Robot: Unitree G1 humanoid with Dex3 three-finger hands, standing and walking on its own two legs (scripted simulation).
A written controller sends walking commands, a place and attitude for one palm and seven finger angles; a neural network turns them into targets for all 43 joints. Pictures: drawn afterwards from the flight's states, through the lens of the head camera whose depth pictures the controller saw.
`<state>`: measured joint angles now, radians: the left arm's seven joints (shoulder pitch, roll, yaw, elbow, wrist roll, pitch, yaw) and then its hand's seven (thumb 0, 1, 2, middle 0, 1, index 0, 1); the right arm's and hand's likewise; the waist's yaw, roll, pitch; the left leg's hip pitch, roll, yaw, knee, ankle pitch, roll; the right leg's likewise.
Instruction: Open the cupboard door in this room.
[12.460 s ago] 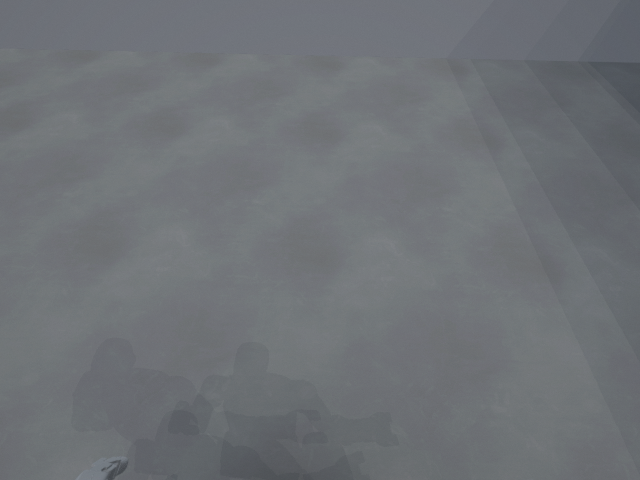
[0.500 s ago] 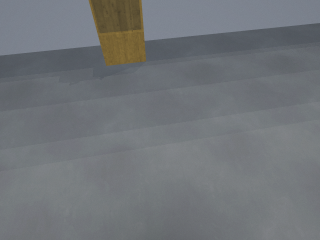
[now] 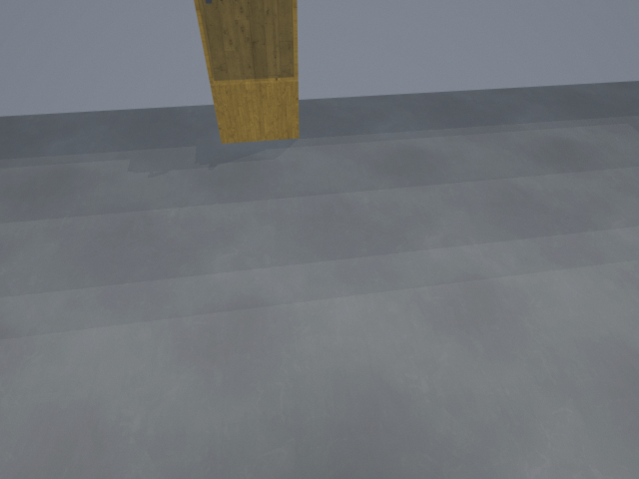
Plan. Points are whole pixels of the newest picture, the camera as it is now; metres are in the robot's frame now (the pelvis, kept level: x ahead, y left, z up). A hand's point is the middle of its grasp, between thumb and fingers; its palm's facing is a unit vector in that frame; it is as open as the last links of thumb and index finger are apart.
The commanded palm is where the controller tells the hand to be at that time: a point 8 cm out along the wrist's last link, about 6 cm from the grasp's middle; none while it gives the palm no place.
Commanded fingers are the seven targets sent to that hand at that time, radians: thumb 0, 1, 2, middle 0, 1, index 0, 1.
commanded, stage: turn or walk to find it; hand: left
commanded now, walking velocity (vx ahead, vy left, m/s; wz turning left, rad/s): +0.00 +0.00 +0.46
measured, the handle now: out of the picture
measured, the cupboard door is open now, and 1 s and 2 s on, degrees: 0 0 0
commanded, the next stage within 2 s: stand and wait in 0.06 s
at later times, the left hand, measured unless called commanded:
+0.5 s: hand out of the picture +0.06 +0.19 -0.15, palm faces +0.16 -0.95 -0.26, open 7.4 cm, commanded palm none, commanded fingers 0.00 0.90 0.90 -0.20 -0.30 -0.20 -0.30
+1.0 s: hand out of the picture -0.11 +0.21 -0.19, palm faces +0.41 -0.88 -0.26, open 7.4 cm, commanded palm none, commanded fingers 0.00 0.90 0.90 -0.20 -0.30 -0.20 -0.30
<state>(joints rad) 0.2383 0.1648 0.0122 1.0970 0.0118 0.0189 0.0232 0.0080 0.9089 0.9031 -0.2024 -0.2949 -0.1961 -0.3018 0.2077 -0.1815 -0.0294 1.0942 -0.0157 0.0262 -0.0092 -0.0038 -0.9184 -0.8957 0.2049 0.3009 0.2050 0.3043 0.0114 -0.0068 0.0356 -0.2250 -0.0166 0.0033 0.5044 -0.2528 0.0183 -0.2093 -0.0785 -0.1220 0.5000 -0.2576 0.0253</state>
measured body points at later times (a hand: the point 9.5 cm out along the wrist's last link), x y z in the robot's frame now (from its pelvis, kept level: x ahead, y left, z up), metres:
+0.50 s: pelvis -0.02 -0.02 +0.00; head +0.02 -0.02 +0.45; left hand +0.05 +0.24 -0.13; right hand +0.03 -0.25 -0.16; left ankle +0.01 +0.11 -0.74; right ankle -0.03 -0.14 -0.74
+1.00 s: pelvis -0.03 +0.01 -0.01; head +0.01 +0.05 +0.44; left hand -0.13 +0.26 -0.17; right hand +0.17 -0.18 -0.14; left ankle -0.09 +0.11 -0.74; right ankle -0.03 -0.14 -0.69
